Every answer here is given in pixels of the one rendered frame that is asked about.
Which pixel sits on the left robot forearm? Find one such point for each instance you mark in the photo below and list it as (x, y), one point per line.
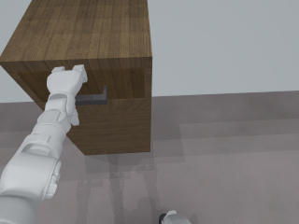
(48, 135)

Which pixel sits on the cabinet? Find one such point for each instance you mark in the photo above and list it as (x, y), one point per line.
(100, 34)

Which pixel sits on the robot left hand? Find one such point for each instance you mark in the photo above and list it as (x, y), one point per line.
(69, 81)

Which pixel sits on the robot right thigh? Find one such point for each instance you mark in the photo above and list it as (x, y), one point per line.
(175, 219)

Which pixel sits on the robot right shin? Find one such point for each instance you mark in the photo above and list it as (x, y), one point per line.
(170, 213)

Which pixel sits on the left robot upper arm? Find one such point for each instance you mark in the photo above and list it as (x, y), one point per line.
(32, 178)

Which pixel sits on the handle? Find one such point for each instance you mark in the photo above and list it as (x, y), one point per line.
(92, 99)

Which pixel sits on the drawer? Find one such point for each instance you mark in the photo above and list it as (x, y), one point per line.
(122, 83)

